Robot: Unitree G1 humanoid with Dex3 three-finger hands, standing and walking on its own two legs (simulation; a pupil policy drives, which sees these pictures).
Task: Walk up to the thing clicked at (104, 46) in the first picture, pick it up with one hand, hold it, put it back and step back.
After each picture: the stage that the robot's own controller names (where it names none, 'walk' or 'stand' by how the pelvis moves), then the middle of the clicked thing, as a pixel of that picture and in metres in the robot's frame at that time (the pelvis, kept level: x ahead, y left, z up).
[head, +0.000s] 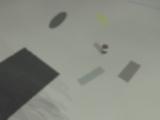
stand; (104, 50) +1.26 -0.25 -0.72
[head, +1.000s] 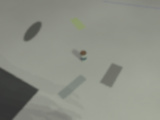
walk; (83, 56) +1.16 +0.08 -0.69
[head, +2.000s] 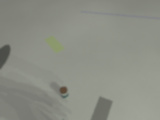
walk; (64, 93) +0.69 +0.22 -0.71
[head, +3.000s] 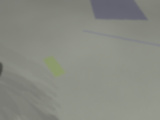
walk; out of the picture +0.42 +0.09 -0.69
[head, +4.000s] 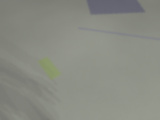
stand; out of the picture +0.36 +0.14 -0.72
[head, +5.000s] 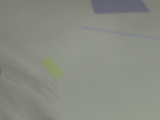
stand; out of the picture +0.35 +0.13 -0.72
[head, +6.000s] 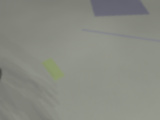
stand; out of the picture +0.36 +0.12 -0.73
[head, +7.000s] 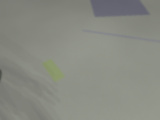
stand; out of the picture +0.35 +0.12 -0.73
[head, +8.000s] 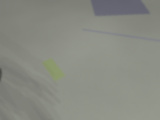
go down; out of the picture +0.35 +0.12 -0.73
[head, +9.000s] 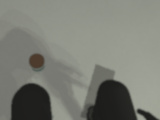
go down; (37, 63) +0.43 +0.14 -0.35
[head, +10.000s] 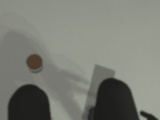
approach; (35, 64) +0.44 +0.15 -0.31
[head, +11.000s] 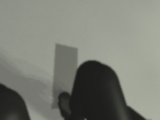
close in; out of the picture +0.43 +0.19 -0.23
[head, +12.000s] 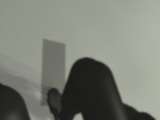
close; out of the picture +0.43 +0.20 -0.24
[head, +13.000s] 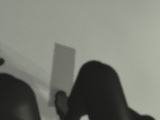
lift; out of the picture +0.40 +0.19 -0.22
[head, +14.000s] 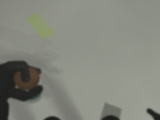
lift; (30, 86) +0.33 +0.17 -0.01
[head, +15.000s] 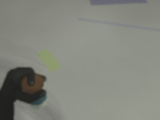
hold; (35, 92) +0.32 +0.17 +0.00
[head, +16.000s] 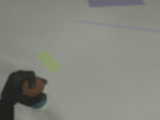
hold; (36, 95) +0.31 +0.17 +0.00
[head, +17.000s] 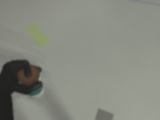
crouch; (32, 83) +0.36 +0.17 -0.06
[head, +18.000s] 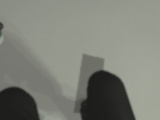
lower; out of the picture +0.51 +0.21 -0.09
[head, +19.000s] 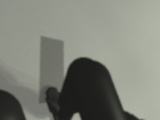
lower; out of the picture +0.46 +0.25 -0.24
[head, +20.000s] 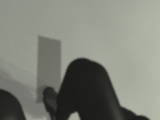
lower; out of the picture +0.46 +0.25 -0.25
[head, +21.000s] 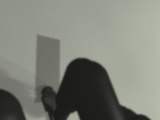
lower; out of the picture +0.46 +0.25 -0.25
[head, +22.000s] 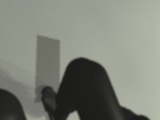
lower; out of the picture +0.46 +0.24 -0.25
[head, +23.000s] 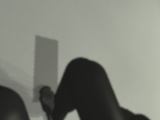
open; out of the picture +0.45 +0.21 -0.26
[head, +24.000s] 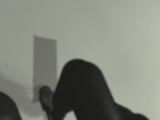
withdraw; out of the picture +0.44 +0.21 -0.27
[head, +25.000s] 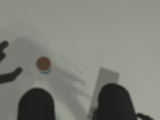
walk; (44, 66) +0.45 +0.14 -0.36
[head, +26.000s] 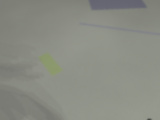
stand; out of the picture +0.37 +0.10 -0.66
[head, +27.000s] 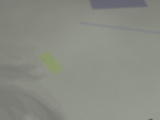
stand; out of the picture +0.39 +0.12 -0.66
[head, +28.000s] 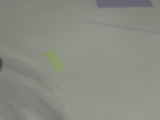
stand; out of the picture +0.39 +0.11 -0.68
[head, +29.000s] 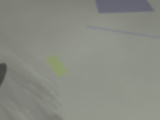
walk; out of the picture +0.39 +0.11 -0.72
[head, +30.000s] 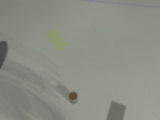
walk; (73, 98) +0.53 +0.10 -0.71
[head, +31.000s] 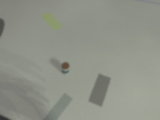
walk; (65, 68) +0.80 +0.11 -0.71
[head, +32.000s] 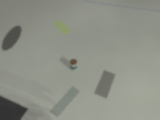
stand; (73, 65) +0.99 +0.11 -0.71
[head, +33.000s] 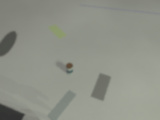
stand; (69, 68) +0.99 +0.12 -0.73
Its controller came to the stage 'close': yes
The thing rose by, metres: 0.71
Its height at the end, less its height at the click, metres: +0.00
